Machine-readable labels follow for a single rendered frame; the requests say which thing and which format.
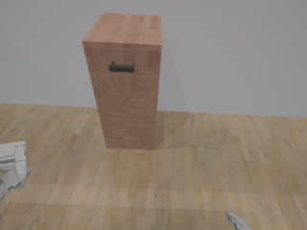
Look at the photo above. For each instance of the handle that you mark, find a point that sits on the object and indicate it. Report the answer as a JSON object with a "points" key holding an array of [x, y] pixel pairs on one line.
{"points": [[121, 68]]}

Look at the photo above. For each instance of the drawer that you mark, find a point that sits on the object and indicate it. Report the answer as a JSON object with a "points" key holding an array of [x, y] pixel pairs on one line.
{"points": [[144, 60]]}

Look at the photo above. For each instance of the cabinet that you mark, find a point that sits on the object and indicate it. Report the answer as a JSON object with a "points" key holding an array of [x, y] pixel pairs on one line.
{"points": [[127, 104]]}

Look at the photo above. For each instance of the robot left hand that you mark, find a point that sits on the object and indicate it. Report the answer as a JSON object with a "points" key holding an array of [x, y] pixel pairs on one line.
{"points": [[13, 162]]}

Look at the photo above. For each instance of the robot right hand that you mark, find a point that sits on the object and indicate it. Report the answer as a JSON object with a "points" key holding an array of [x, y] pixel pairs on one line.
{"points": [[238, 222]]}

